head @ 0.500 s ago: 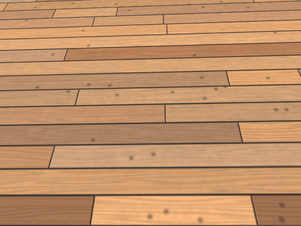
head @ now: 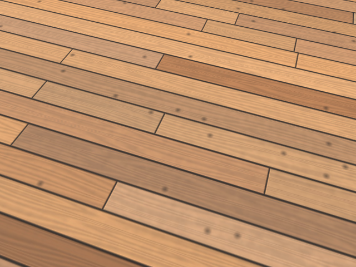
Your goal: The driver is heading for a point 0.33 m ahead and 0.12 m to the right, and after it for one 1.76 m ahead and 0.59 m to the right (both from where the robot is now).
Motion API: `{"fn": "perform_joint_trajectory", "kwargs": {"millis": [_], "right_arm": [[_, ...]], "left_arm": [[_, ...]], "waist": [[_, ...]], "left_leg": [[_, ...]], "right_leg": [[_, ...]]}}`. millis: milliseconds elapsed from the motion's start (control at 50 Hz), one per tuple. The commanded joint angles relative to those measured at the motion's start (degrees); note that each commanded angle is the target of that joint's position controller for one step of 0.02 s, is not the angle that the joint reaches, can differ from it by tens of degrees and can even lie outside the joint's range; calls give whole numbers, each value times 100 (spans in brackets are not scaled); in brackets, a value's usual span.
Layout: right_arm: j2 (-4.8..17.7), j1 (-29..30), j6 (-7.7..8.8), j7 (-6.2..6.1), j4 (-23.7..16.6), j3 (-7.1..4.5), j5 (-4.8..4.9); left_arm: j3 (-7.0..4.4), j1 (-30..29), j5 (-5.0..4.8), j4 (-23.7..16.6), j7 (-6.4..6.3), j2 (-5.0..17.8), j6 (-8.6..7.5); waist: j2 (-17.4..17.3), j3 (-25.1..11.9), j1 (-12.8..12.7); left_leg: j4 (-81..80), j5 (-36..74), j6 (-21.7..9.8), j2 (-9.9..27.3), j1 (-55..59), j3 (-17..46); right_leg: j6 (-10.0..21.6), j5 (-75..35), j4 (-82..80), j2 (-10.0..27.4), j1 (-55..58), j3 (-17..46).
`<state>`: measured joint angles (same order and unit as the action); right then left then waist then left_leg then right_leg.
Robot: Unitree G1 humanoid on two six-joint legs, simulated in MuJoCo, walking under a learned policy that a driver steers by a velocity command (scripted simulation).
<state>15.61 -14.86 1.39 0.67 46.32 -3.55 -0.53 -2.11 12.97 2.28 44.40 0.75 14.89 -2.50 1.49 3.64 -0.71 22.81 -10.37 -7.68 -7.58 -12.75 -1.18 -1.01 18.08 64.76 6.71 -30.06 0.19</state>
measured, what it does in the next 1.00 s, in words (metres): walks ahead, turning right: right foot, then left foot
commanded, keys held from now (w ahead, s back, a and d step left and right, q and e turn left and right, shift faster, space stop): w+e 0.22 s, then e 0.78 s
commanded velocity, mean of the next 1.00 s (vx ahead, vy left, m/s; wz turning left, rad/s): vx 0.22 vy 0.00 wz -0.40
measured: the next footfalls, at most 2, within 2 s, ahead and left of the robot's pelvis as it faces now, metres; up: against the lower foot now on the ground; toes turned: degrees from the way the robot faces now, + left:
right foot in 0.36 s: +0.36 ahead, -0.12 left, +0.00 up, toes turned -10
left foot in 0.94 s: +0.43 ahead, +0.05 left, +0.00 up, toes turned -34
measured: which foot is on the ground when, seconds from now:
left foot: down 0.00-0.36, up 0.38-0.92, down 0.94-1.00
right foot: up 0.00-0.34, down 0.36-0.92, up 0.94-1.00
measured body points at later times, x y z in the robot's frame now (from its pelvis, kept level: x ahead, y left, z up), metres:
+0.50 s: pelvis +0.25 -0.05 -0.01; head +0.29 -0.07 +0.44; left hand +0.41 +0.19 -0.13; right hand +0.28 -0.32 -0.14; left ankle +0.18 +0.08 -0.63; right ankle +0.32 -0.11 -0.74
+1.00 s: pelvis +0.34 -0.01 +0.00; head +0.38 -0.01 +0.45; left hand +0.56 +0.19 -0.13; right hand +0.34 -0.32 -0.09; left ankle +0.40 +0.07 -0.74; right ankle +0.30 -0.11 -0.71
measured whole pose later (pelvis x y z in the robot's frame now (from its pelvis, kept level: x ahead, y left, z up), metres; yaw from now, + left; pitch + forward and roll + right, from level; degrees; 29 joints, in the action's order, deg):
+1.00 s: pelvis +0.34 -0.01 +0.00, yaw -30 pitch +1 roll -1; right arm 15.7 -9.7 -0.5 -2.9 41.4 -0.7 -0.9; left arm -5.2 13.7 1.1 43.7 -0.4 18.2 2.8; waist 2.6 2.2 -1.8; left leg 27.9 -13.4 -2.0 -2.0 -15.0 2.2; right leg 1.0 25.9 45.3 -9.9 -22.7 9.9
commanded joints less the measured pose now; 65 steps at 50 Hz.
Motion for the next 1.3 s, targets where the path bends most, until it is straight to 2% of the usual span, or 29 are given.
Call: {"fn": "perform_joint_trajectory", "kwargs": {"millis": [20, 140, 220, 280, 320, 340, 360, 380, 400, 420, 440, 460, 480, 540, 620, 740, 820, 880, 900, 920, 940, 960, 980, 1000, 1020, 1060, 1080, 1180, 1300], "right_arm": [[619, -273, 246, 6, -160, -115, 17], [616, -739, 336, -10, 111, -55, -22], [556, -973, 363, -108, 312, 4, -75], [546, -911, 333, -214, 428, 63, -79], [754, -779, 308, -308, 455, 23, -89], [847, -668, 283, -332, 430, 1, -82], [906, -409, 298, -329, 316, -2, 5], [440, -706, 356, -294, 24, 101, 26], [396, -1120, 299, -272, -8, 95, 116], [583, -818, 255, -255, 12, 91, -26], [569, -438, 256, -225, -105, 104, -40], [560, -249, 220, -208, -142, 96, -100], [545, -227, 102, -193, -198, 95, -167], [338, -489, -175, -191, -215, 133, -168], [423, -95, -272, -230, -387, 91, -144], [487, 672, -331, -279, -661, 74, -84], [512, 744, -230, -319, -755, 101, 15], [550, 389, -139, -345, -732, 112, 90], [544, 140, -99, -366, -677, 113, 78], [666, -76, -47, -408, -627, 81, 17], [1092, 138, -41, -463, -723, 16, -82], [1514, 456, -112, -422, -875, -68, -103], [1231, 211, -160, -380, -825, -51, -70], [848, 380, -164, -351, -867, 60, -30], [693, 617, -180, -335, -919, 105, -45], [684, 592, -169, -347, -924, 108, -78], [695, 452, -162, -330, -883, 95, -86], [769, 0, -94, -286, -648, 35, -55], [905, 1, -149, -158, -425, -7, -90]], "left_arm": [[-95, 554, 8, -52, 72, 386, 123], [-85, -525, -110, -270, 134, 367, 112], [-39, -1077, -99, -431, 188, 304, 74], [5, -1012, -31, -448, 200, 209, 12], [-55, -194, -10, -217, 145, 372, -24], [-123, 563, 11, 2, 110, 529, -78], [-206, 1278, 99, 191, 66, 716, -149], [-377, 1475, 98, 185, 12, 1408, -140], [-445, 1511, -173, 147, 19, 1561, -104], [-453, 1071, -346, 2, -3, 1346, -32], [-356, 583, -344, -93, -34, 997, 39], [-272, 316, -310, -108, -55, 706, 105], [-240, 227, -317, -111, -84, 611, 143], [-300, 222, -194, -89, -40, 860, 124], [-367, 250, -178, -164, -52, 991, 204], [-447, 486, -134, -228, -116, 1046, 383], [-485, 475, -82, -277, -107, 1085, 436], [-496, 243, -111, -337, -83, 1099, 464], [-488, 82, -161, -366, -87, 1078, 476], [-456, -50, -227, -427, -104, 975, 476], [-343, 338, -244, -459, -107, 505, 459], [-399, 500, -193, -522, -157, 695, 453], [-483, 437, -23, -418, -162, 1080, 471], [-521, 395, -45, -320, -123, 1109, 497], [-522, 452, -76, -244, -78, 1046, 552], [-468, 478, -117, -215, 30, 921, 626], [-442, 390, -148, -227, 49, 878, 640], [-306, -46, -170, -285, 20, 669, 684], [-126, -181, -237, -175, -64, 511, 675]], "waist": [[-315, -374, -84], [-401, 1, 300], [-371, 244, 460], [-438, 168, 339], [-699, -335, 13], [-728, -690, -297], [-531, -1048, -736], [740, -1724, -470], [932, -2763, -270], [19, -2403, -284], [-105, -1485, -178], [-398, -875, 3], [-368, -614, 129], [-102, -734, 312], [183, -864, 188], [443, -644, -157], [548, -650, -196], [629, -708, 0], [572, -681, 186], [364, -668, 297], [-829, -729, -37], [-1568, -565, -129], [-972, -634, -19], [-634, -496, -107], [-617, -366, -209], [-1051, -457, -161], [-1043, -498, -84], [-1064, -585, 175], [-1284, -606, 221]], "left_leg": [[-1277, 2190, -680, 1594, 431, 1159], [-1551, 2251, -179, 1595, 1137, 543], [-1592, 2666, -78, 1770, 1670, 148], [-838, 4942, 129, 1749, 1864, -273], [391, 6559, 315, 1737, 1975, -342], [1400, 6299, 371, 1707, 1786, -354], [2813, 4864, 461, 1468, 1033, -544], [5032, -245, 656, 625, -708, -766], [6421, -2469, 771, 21, -1921, 163], [6339, -1723, 757, 533, -2077, 586], [5958, -1422, 783, 731, -2208, 516], [5520, -1328, 825, 890, -2172, 475], [5112, -1278, 897, 982, -1962, 463], [4473, -1085, 1052, 898, -1415, 301], [3790, -700, 1139, 939, -1641, 329], [2882, -744, 1150, 881, -2028, 564], [2190, -1168, 1007, 626, -1603, 610], [1188, -1232, 844, 450, -803, 610], [387, -818, 795, 457, -297, 587], [-469, -283, 724, 768, 374, 783], [-1004, -110, 398, 2103, 884, 1966], [-891, 1522, -380, 3125, 749, 3188], [-662, 2155, -725, 3162, 620, 2847], [-569, 2301, -605, 2749, 437, 2192], [-520, 2311, -373, 2324, 340, 1566], [-379, 2869, -227, 1928, 533, 1012], [-327, 3049, -249, 1889, 630, 904], [-222, 3092, -432, 2071, 1212, 957], [-37, 2893, -451, 2047, 684, 940]], "right_leg": [[-17, -559, -416, 112, -271, -102], [163, -1770, -1657, -54, -972, -24], [339, -1910, -2415, -360, -1062, -136], [518, -1541, -3027, -742, -349, -638], [715, -1105, -3130, -1153, 518, -825], [857, -1307, -3481, -1223, 1270, -670], [1092, -2416, -4051, -908, 2384, -261], [1759, -6077, -3241, 826, 4108, 1548], [2756, -7971, -3403, 1732, 5173, 3331], [2603, -7019, -3710, 1455, 4498, 2675], [2368, -5955, -4062, 1119, 3568, 2218], [2100, -5269, -4366, 786, 2805, 1907], [1941, -4964, -4553, 533, 2247, 1668], [1771, -4973, -4634, 172, 1516, 1300], [1521, -3621, -4682, -27, 1498, 1500], [1371, -1471, -4718, -33, 1941, 2375], [1386, -2229, -4394, 3, 2139, 2778], [1213, -2962, -4137, -84, 2098, 3060], [1012, -2730, -3996, -249, 1905, 3031], [716, -1961, -3711, -517, 1462, 2860], [353, 141, -2669, -1149, 886, 1929], [163, 1766, -1704, -1941, -66, 753], [84, 1707, -653, -1418, 5, 666], [47, 1363, -301, -1304, 80, 706], [-21, 1033, -42, -1256, 123, 650], [-149, 729, 281, -1309, 68, 554], [-195, 678, 275, -1341, 53, 530], [-242, 697, -808, -1264, 102, 583], [5, 747, -2870, -1074, 1501, -4]]}}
